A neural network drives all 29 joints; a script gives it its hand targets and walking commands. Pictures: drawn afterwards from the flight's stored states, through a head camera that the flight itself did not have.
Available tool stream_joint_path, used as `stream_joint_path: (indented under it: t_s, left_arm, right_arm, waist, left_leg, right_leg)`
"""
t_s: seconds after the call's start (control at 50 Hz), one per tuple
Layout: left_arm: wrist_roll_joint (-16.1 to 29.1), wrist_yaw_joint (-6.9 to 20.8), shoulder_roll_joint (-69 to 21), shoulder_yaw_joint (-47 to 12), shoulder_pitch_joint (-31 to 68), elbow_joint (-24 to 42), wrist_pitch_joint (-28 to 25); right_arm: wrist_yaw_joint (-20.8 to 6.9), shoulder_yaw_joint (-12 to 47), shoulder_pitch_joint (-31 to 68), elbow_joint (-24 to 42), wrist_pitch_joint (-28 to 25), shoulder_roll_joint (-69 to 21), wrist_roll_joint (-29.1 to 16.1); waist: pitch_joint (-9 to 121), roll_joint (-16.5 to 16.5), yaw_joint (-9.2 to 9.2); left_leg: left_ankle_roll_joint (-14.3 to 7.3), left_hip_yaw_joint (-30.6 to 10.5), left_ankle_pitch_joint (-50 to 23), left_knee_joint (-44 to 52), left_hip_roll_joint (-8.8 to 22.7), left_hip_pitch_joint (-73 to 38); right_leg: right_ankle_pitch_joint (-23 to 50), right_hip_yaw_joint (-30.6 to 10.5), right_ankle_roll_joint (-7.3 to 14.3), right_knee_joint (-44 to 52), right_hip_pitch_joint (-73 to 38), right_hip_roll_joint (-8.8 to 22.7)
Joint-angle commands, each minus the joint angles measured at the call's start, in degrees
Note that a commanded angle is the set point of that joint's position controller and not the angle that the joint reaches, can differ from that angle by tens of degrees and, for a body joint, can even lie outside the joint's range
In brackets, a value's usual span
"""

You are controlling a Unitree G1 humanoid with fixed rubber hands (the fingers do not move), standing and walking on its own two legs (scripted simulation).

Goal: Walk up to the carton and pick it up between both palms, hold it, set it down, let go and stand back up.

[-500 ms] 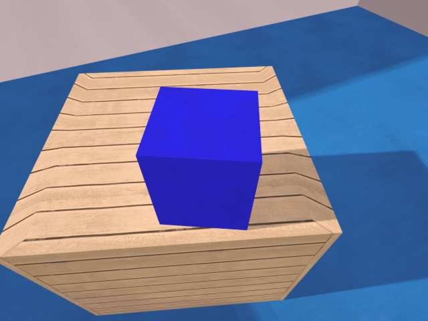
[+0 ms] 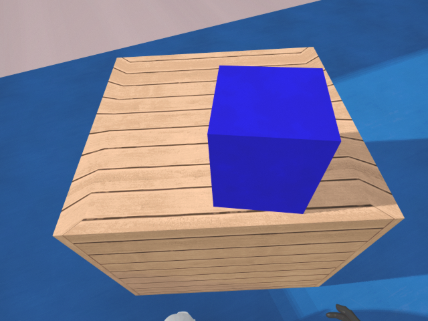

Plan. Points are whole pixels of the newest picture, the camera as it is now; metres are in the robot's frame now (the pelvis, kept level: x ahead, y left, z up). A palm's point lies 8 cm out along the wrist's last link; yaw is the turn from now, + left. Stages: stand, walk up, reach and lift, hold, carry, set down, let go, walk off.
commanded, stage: walk up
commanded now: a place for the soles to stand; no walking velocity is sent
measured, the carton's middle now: (263, 143) +0.47 -0.09 +0.04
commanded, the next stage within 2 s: none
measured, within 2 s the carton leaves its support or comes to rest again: neither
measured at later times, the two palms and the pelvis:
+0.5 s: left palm out of the picture +0.10 +0.29 -0.13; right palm out of the picture +0.03 -0.16 -0.08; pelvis +0.01 +0.07 +0.01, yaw -8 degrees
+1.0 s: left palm out of the picture +0.11 +0.18 -0.11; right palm out of the picture +0.05 -0.24 -0.12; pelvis +0.02 -0.02 +0.01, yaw -8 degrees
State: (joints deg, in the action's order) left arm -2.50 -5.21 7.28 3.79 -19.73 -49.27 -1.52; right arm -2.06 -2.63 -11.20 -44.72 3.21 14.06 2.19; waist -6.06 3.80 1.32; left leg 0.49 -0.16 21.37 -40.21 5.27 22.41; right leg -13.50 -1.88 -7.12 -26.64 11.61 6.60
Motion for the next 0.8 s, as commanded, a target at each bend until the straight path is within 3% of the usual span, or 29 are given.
stream_joint_path:
  t_s: [0.0,0.02,0.04,0.06,0.1,0.16,0.18,0.22,0.3,0.32,0.38,0.4,0.44,0.5,0.54,0.58,0.6,0.62,0.66,0.68,0.7,0.72,0.74,0.78]
  left_arm:
    - [0.85,3.10,3.26,-0.46,-0.55,5.71,0.63]
    - [0.55,2.82,3.33,-0.74,0.05,7.03,1.39]
    - [0.34,2.39,5.10,0.28,0.54,8.39,2.08]
    - [0.46,2.13,6.33,0.47,1.23,9.37,2.22]
    - [0.60,2.52,6.63,0.24,-2.84,6.30,2.13]
    - [-0.21,3.47,7.60,0.77,-2.07,6.51,2.17]
    - [-0.10,3.74,7.81,0.97,-2.17,6.54,2.32]
    - [-0.11,4.18,7.93,1.03,-0.90,6.99,2.95]
    - [-0.61,5.21,8.69,1.55,-0.41,6.92,4.10]
    - [-0.59,5.45,8.23,1.47,-0.44,7.08,4.30]
    - [-0.57,6.01,7.59,1.32,0.60,7.13,4.39]
    - [-0.80,6.13,6.98,1.10,1.93,7.17,4.41]
    - [-0.62,6.41,6.44,0.79,1.75,7.06,4.30]
    - [-0.67,6.83,5.17,-0.13,2.68,7.55,4.04]
    - [-0.22,6.66,4.29,-0.72,1.84,7.93,3.56]
    - [0.05,6.64,3.50,-1.33,2.44,8.99,3.06]
    - [-0.06,6.63,3.77,-1.22,1.95,9.41,2.83]
    - [0.09,6.49,3.42,-1.09,-0.12,9.66,2.49]
    - [0.18,6.03,4.36,-0.15,-6.11,8.49,1.47]
    - [0.00,5.70,5.94,0.46,-7.70,8.66,0.82]
    - [-0.32,5.47,8.70,1.10,-8.50,9.47,0.36]
    - [0.55,4.72,9.68,0.91,-3.71,10.85,0.10]
    - [1.16,4.20,8.65,0.45,-0.12,10.91,-0.02]
    - [1.32,3.89,7.21,-0.20,1.25,11.73,-0.68]
  right_arm:
    - [0.68,-2.39,-13.97,2.75,-3.05,8.46,0.76]
    - [1.58,-2.86,-11.54,4.40,-2.85,10.49,0.13]
    - [2.11,-2.90,-7.26,5.83,-2.31,11.22,-0.34]
    - [2.42,-2.11,-3.41,6.96,-2.08,8.68,-0.53]
    - [3.04,-1.01,-2.53,8.45,-2.69,3.77,-0.35]
    - [3.73,-0.92,-7.10,7.43,-4.64,1.63,-0.34]
    - [4.14,-0.85,-7.48,7.51,-5.24,1.04,-0.20]
    - [4.83,-0.78,-7.04,7.89,-6.12,0.37,-0.34]
    - [5.79,-1.19,-11.01,7.45,-7.10,0.39,-0.34]
    - [5.90,-1.26,-10.39,7.58,-7.16,0.90,-0.47]
    - [5.77,-0.71,-10.48,8.01,-7.37,-0.44,-0.60]
    - [5.72,-0.54,-11.77,7.52,-7.46,-1.06,-0.59]
    - [5.47,-0.81,-11.85,7.70,-7.41,-0.05,-0.49]
    - [5.06,-1.20,-13.01,7.75,-7.16,0.94,-0.10]
    - [4.25,-1.13,-10.68,8.36,-6.42,1.29,-0.36]
    - [3.56,-1.62,-10.92,8.94,-5.62,2.34,-0.30]
    - [3.32,-1.85,-11.85,8.72,-5.27,2.89,-0.22]
    - [3.15,-2.10,-11.60,8.79,-4.88,4.03,-0.23]
    - [2.56,-1.57,-9.77,8.97,-4.05,3.51,-0.45]
    - [2.07,-0.71,-11.66,8.77,-3.92,0.83,-0.79]
    - [1.68,0.80,-12.10,9.32,-3.80,-2.96,-1.00]
    - [1.83,0.87,-11.50,9.90,-3.28,-3.32,-0.69]
    - [1.85,0.63,-10.76,9.81,-2.91,-2.00,-0.29]
    - [2.01,1.15,-11.10,8.29,-3.11,-2.87,-0.21]
  waist:
    - [7.22,8.49,-4.19]
    - [7.70,10.28,-3.82]
    - [5.24,12.39,-3.03]
    - [2.01,11.07,-2.15]
    - [2.84,4.72,0.08]
    - [4.37,-2.23,-1.61]
    - [3.89,-2.94,-1.41]
    - [2.14,-0.90,-1.57]
    - [2.26,-1.87,-2.47]
    - [2.13,1.24,-2.10]
    - [1.45,3.86,-2.21]
    - [1.05,3.09,-2.96]
    - [1.66,3.83,-2.77]
    - [3.17,5.91,-3.49]
    - [4.09,9.11,-2.87]
    - [3.35,8.62,-3.43]
    - [3.79,6.87,-3.57]
    - [3.37,5.48,-2.43]
    - [2.72,0.37,0.46]
    - [4.22,-5.93,0.60]
    - [3.42,-15.93,0.95]
    - [0.42,-14.09,-0.43]
    - [-2.50,-13.39,-1.14]
    - [-4.66,-14.99,-1.53]
  left_leg:
    - [-1.11,-11.42,-6.44,19.65,7.36,-19.31]
    - [-4.69,-20.64,10.02,27.54,12.50,-11.31]
    - [-7.66,-23.30,20.21,30.81,13.94,-3.76]
    - [-8.56,-22.07,18.49,30.53,13.64,-2.65]
    - [-6.83,-15.43,7.89,26.63,11.16,-8.56]
    - [-8.50,-17.99,2.39,26.82,14.09,-11.43]
    - [-8.49,-17.22,1.25,26.86,14.88,-12.38]
    - [-8.89,-15.47,-0.82,27.37,15.71,-12.99]
    - [-6.19,-14.07,1.93,29.45,15.75,-14.94]
    - [-7.25,-12.02,2.58,29.58,15.42,-14.53]
    - [-6.98,-7.69,2.09,29.91,13.22,-13.35]
    - [-7.29,-7.43,2.96,30.46,13.36,-12.25]
    - [-7.86,-6.37,2.85,30.22,13.11,-14.40]
    - [-8.87,-4.47,4.07,29.47,12.52,-14.73]
    - [-9.01,-0.01,5.68,28.86,10.35,-10.83]
    - [-9.39,0.41,4.82,27.20,10.34,-9.68]
    - [-9.48,-0.39,6.15,26.91,10.96,-8.78]
    - [-8.95,-1.06,7.81,26.15,11.76,-6.18]
    - [-5.75,0.80,7.54,20.53,9.69,0.22]
    - [-2.83,4.06,9.46,15.11,6.94,3.34]
    - [1.00,7.72,9.03,4.47,2.62,7.21]
    - [1.34,5.44,11.57,-3.08,-1.54,5.87]
    - [0.86,2.48,10.80,-6.54,-0.95,3.05]
    - [0.78,1.33,9.63,-7.79,-1.60,6.61]
  right_leg:
    - [-20.81,4.62,2.53,-18.10,17.64,-7.06]
    - [-25.52,-0.22,3.02,-27.65,16.83,-7.75]
    - [-25.25,-2.21,3.54,-34.20,16.12,-7.10]
    - [-22.82,-3.23,4.09,-37.79,17.79,-6.08]
    - [-19.01,-4.65,4.77,-40.13,19.11,-4.34]
    - [-17.02,-4.93,5.34,-41.06,19.78,-4.79]
    - [-15.70,-5.72,5.25,-41.03,20.86,-4.94]
    - [-13.06,-5.85,4.79,-40.93,22.99,-4.97]
    - [-10.51,-5.61,4.27,-40.03,23.90,-6.21]
    - [-9.67,-4.80,4.04,-39.31,23.93,-5.80]
    - [-8.16,-3.05,3.71,-36.29,23.45,-6.10]
    - [-8.44,-2.31,3.77,-34.79,22.78,-5.67]
    - [-8.33,-0.89,3.59,-31.55,22.68,-5.52]
    - [-9.11,1.12,3.76,-26.94,20.50,-4.04]
    - [-10.36,3.73,3.69,-21.12,14.04,-4.12]
    - [-12.88,5.86,4.64,-15.12,11.63,-4.17]
    - [-13.05,6.96,5.21,-12.85,9.47,-4.40]
    - [-9.89,7.20,6.09,-8.56,5.80,-4.27]
    - [1.07,6.59,7.49,2.19,-4.46,-4.88]
    - [-0.45,0.87,8.71,5.26,-8.20,-1.56]
    - [-12.94,-14.33,10.90,13.06,-6.29,8.18]
    - [-22.00,-20.40,14.62,17.03,3.00,11.48]
    - [-20.77,-17.21,15.93,17.46,8.47,9.97]
    - [-6.95,-10.52,14.47,14.96,5.01,6.97]
